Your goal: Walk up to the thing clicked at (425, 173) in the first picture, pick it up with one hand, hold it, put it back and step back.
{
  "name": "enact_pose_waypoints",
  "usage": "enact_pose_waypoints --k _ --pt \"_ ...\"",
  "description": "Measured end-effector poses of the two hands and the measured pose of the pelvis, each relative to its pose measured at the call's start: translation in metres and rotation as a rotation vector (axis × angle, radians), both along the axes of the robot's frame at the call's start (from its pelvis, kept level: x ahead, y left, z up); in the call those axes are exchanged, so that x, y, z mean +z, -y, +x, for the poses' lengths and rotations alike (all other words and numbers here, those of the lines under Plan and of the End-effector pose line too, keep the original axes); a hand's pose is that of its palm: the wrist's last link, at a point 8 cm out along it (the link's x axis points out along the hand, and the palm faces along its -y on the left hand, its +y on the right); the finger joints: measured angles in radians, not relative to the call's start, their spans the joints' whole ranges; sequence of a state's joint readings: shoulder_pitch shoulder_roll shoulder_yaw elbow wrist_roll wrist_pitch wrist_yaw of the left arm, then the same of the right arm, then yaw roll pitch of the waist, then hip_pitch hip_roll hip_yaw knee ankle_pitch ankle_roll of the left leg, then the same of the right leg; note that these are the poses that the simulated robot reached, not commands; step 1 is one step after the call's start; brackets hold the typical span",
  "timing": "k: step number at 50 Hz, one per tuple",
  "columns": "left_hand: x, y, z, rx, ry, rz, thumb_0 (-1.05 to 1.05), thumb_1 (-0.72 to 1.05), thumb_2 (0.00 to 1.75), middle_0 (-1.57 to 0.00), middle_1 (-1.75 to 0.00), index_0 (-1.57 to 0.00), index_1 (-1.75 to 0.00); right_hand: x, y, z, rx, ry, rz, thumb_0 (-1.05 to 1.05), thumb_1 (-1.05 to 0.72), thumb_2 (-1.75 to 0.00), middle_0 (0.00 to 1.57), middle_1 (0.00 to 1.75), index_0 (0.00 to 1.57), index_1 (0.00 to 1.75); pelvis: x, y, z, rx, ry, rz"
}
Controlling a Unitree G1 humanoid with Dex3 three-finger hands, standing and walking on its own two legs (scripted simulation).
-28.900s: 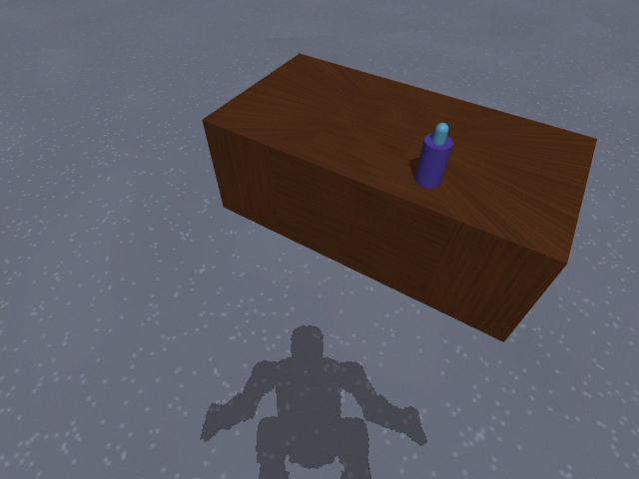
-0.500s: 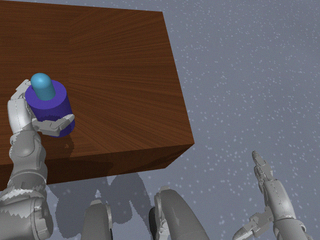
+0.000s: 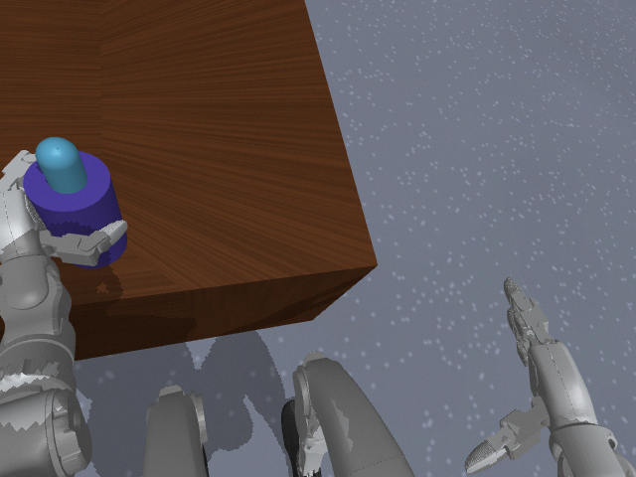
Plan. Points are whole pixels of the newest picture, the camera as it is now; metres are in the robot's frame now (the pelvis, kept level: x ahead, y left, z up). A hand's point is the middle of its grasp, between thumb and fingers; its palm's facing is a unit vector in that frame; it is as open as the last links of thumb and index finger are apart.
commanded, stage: loosen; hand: left
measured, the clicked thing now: (77, 201) +0.48 +0.19 -0.04
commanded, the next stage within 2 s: open in 0.16 s
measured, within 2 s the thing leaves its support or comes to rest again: rests again in 0.52 s
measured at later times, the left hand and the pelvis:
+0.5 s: hand (72, 193) +0.49 +0.20 -0.04, palm faces +0.20 -0.98 -0.02, open 14.6 cm; pelvis -0.01 +0.00 +0.00, yaw +0 degrees
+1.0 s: hand out of the picture +0.50 +0.26 +0.03, palm faces +0.26 -0.97 -0.02, open 17.6 cm; pelvis +0.00 +0.00 +0.02, yaw +0 degrees
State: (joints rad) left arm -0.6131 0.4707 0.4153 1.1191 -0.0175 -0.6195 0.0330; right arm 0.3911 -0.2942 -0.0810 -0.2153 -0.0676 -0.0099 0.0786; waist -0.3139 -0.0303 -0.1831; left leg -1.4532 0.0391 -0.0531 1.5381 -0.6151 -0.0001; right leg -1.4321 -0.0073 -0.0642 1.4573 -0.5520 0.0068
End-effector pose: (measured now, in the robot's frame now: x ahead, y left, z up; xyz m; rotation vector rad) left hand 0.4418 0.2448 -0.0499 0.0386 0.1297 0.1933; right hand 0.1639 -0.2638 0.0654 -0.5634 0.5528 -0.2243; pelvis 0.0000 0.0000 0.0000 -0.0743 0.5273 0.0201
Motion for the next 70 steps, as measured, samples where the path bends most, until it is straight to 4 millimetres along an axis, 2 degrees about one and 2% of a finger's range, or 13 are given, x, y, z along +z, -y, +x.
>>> enact_pose_waypoints --k 11,15,19,24,28,34,40,44,50,55,63,67,70 --pt "-0.001 0.001 0.009 -0.002 0.013 -0.002 0.0 -0.45 1.01 -0.64 -0.93 -0.69 -0.91 0.001 -0.002 -0.007 0.005 -0.001 -0.014 -0.01 0.49 -0.05 0.06 0.05 0.06 0.05 -0.005 -0.001 -0.005 0.0 -0.005 -0.003" --pt "-0.002 0.001 0.011 0.013 0.029 -0.021 0.0 -0.44 0.87 -0.67 -0.86 -0.72 -0.84 0.001 -0.001 -0.01 0.0 -0.006 -0.023 -0.01 0.49 -0.05 0.07 0.05 0.06 0.05 -0.006 -0.002 -0.007 0.0 -0.007 -0.005" --pt "0.004 0.0 0.014 0.008 0.063 -0.018 0.0 -0.47 0.65 -0.68 -0.75 -0.72 -0.72 0.001 -0.001 -0.011 -0.005 -0.012 -0.025 -0.01 0.49 -0.05 0.07 0.05 0.06 0.05 -0.006 -0.002 -0.007 -0.001 -0.01 -0.006" --pt "0.009 -0.001 0.017 0.007 0.063 -0.019 -0.01 -0.54 0.35 -0.54 -0.51 -0.58 -0.48 0.0 -0.003 -0.011 -0.007 -0.01 -0.013 -0.01 0.49 -0.05 0.07 0.05 0.06 0.05 -0.005 -0.002 -0.007 0.0 -0.007 -0.009" --pt "0.01 -0.001 0.016 0.008 0.055 -0.018 -0.01 -0.59 0.18 -0.41 -0.34 -0.44 -0.31 0.0 -0.004 -0.012 -0.01 -0.013 -0.007 -0.01 0.5 -0.05 0.07 0.05 0.06 0.05 -0.004 -0.003 -0.006 0.0 -0.009 -0.01" --pt "0.007 -0.003 0.013 0.013 0.055 -0.017 -0.02 -0.61 0.06 -0.23 -0.15 -0.26 -0.13 0.0 -0.003 -0.011 -0.009 -0.018 -0.007 -0.01 0.5 -0.05 0.07 0.05 0.06 0.05 -0.003 -0.003 -0.006 0.0 -0.009 -0.008" --pt "0.012 -0.012 0.014 0.018 0.072 -0.017 -0.02 -0.61 0.02 -0.13 -0.08 -0.16 -0.05 0.002 -0.001 -0.01 -0.011 -0.017 -0.016 -0.01 0.5 -0.05 0.07 0.05 0.06 0.05 -0.003 -0.002 -0.006 -0.002 -0.006 -0.006" --pt "0.03 -0.029 0.018 0.034 0.101 -0.008 -0.02 -0.61 0.01 -0.1 -0.05 -0.12 -0.03 0.005 0.003 -0.013 -0.036 -0.023 -0.016 -0.01 0.5 -0.05 0.07 0.05 0.06 0.05 0.001 -0.001 -0.005 -0.003 0.002 -0.004" --pt "0.084 -0.061 0.022 0.069 0.137 0.004 -0.02 -0.61 0.0 -0.08 -0.03 -0.1 -0.01 0.008 0.005 -0.016 -0.085 -0.044 0.027 -0.01 0.49 -0.05 0.07 0.05 0.06 0.05 0.019 -0.003 0.0 0.001 0.034 -0.004" --pt "0.122 -0.075 0.026 0.044 0.111 0.013 -0.02 -0.61 0.0 -0.06 -0.01 -0.1 0.0 0.006 -0.003 -0.011 -0.09 -0.057 0.092 -0.01 0.5 -0.05 0.06 0.05 0.06 0.05 0.037 -0.006 0.005 0.0 0.059 -0.001" --pt "0.147 -0.098 0.015 0.112 -0.178 0.149 -0.01 -0.56 0.04 -0.06 -0.04 -0.08 -0.03 0.01 -0.012 -0.013 -0.116 -0.139 0.2 -0.01 0.48 -0.06 0.07 0.06 0.07 0.05 0.071 -0.008 0.015 -0.015 0.113 0.016" --pt "0.17 -0.118 0.004 0.207 -0.229 0.192 -0.01 -0.49 0.08 -0.07 -0.06 -0.08 -0.05 0.01 -0.008 -0.014 -0.149 -0.182 0.224 -0.01 0.37 -0.14 0.09 0.09 0.09 0.09 0.084 -0.007 0.02 -0.016 0.145 0.024" --pt "0.185 -0.128 -0.006 0.25 -0.251 0.219 -0.01 -0.46 0.1 -0.07 -0.07 -0.08 -0.06 0.013 -0.018 -0.002 -0.12 -0.179 0.255 -0.01 0.22 -0.26 0.11 0.13 0.1 0.13 0.093 -0.005 0.023 -0.014 0.167 0.029"
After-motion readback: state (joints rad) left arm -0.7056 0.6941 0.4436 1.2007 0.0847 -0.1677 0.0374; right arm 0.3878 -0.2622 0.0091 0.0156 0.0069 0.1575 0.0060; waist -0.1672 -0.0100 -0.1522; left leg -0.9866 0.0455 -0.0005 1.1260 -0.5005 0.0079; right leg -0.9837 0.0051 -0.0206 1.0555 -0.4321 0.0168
